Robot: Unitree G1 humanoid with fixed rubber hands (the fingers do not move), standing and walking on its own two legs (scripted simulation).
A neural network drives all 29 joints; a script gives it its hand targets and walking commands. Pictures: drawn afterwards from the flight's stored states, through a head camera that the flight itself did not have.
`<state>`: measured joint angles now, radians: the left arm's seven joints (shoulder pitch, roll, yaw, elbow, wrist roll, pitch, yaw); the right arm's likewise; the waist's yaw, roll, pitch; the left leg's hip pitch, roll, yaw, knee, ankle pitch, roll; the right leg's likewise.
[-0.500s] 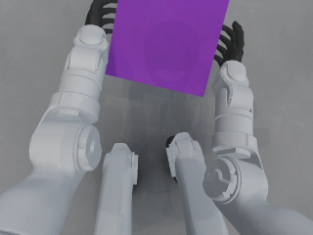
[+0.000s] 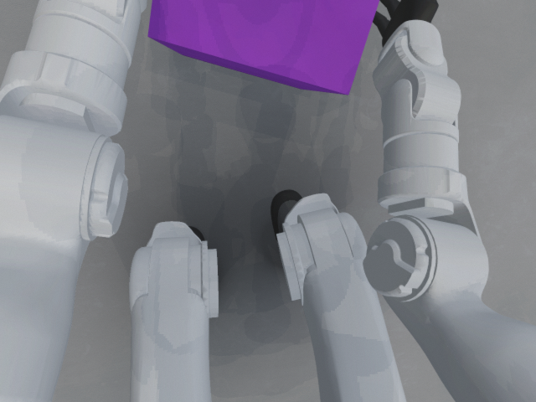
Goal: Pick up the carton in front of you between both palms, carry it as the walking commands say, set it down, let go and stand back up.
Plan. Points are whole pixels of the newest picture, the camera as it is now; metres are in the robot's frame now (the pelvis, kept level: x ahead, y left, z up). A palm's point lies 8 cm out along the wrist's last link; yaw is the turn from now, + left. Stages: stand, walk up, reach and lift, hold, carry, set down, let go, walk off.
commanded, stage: set down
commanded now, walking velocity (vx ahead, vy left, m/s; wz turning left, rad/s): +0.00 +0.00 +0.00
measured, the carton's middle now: out of the picture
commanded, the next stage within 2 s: none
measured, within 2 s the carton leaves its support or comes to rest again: rests again in 0.48 s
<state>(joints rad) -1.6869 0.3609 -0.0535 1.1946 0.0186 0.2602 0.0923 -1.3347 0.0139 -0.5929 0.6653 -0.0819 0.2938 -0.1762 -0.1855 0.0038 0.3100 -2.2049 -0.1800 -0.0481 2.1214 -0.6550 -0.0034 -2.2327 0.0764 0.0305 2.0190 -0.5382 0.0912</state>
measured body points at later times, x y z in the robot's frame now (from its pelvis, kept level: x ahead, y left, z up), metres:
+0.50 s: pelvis +0.00 +0.01 -0.02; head +0.38 +0.02 +0.22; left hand +0.61 +0.06 -0.19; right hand +0.51 -0.23 -0.18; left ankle +0.08 +0.10 -0.37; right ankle +0.12 -0.13 -0.37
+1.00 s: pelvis +0.01 +0.01 -0.03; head +0.39 +0.03 +0.20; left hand +0.61 +0.07 -0.21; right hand +0.52 -0.23 -0.20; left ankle +0.08 +0.10 -0.37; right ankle +0.12 -0.13 -0.37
